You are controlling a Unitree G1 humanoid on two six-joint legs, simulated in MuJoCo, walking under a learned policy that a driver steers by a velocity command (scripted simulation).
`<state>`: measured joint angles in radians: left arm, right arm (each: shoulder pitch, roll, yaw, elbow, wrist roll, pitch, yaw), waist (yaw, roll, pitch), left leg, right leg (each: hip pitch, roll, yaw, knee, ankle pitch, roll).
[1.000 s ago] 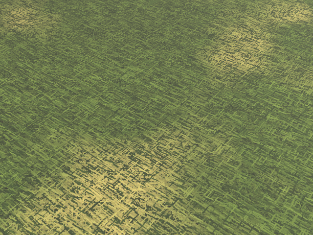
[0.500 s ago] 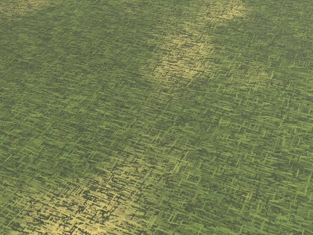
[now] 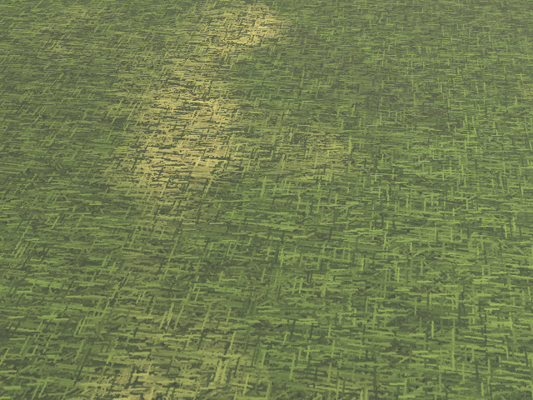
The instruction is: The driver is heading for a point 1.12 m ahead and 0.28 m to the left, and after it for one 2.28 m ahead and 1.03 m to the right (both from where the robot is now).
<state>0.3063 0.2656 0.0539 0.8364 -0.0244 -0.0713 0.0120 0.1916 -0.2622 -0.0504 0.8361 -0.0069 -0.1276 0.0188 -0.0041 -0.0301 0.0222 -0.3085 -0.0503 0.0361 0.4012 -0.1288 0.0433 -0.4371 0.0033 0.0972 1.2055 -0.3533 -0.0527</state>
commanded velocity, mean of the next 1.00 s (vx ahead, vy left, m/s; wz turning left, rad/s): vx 0.50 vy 0.00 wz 0.39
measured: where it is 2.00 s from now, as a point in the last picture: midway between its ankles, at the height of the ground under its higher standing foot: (177, 229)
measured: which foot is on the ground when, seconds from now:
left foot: down 0.00-0.32, up 0.34-0.84, down 0.86-1.00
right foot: up 0.00-0.30, down 0.32-0.84, up 0.86-1.00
